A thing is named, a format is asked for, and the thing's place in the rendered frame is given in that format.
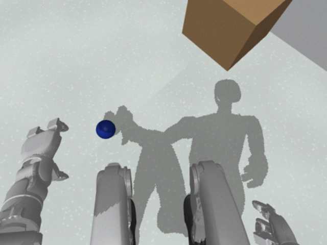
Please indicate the right robot hand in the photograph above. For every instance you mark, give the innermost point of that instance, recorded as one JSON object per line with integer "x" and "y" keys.
{"x": 276, "y": 232}

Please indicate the left robot arm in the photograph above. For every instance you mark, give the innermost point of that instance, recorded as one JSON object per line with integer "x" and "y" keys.
{"x": 20, "y": 219}

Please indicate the right robot foot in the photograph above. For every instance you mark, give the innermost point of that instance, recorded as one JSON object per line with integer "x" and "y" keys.
{"x": 188, "y": 218}

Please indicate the left robot hand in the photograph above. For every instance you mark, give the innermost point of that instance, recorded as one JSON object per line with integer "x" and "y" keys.
{"x": 46, "y": 143}

